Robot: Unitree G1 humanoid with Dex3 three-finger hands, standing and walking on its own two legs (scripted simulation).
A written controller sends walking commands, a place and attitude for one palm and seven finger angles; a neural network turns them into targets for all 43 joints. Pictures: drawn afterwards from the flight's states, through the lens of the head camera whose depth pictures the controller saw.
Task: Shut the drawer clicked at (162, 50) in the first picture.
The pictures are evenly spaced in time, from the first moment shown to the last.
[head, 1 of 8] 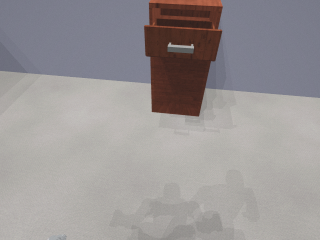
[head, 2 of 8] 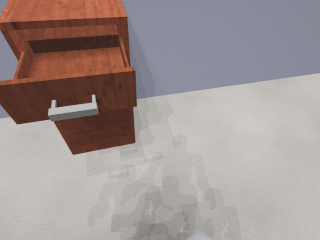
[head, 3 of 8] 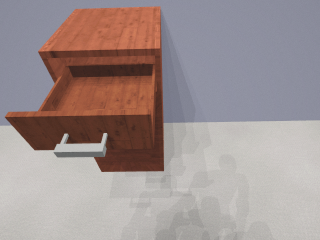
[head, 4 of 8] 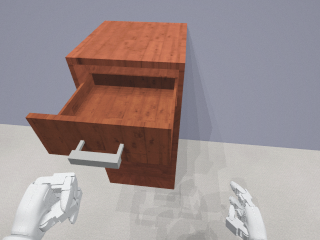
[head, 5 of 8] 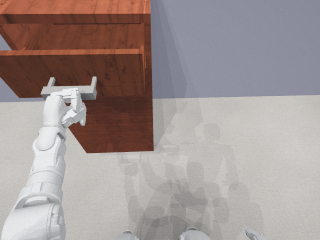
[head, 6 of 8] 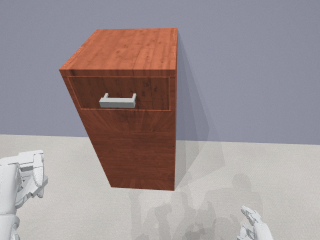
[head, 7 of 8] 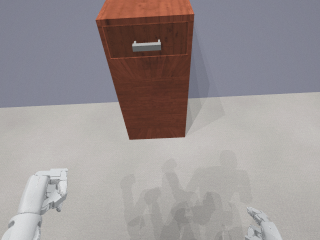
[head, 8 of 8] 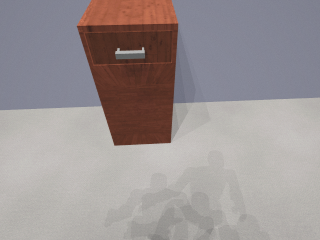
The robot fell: no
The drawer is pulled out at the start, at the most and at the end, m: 0.30 0.30 0.00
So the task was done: yes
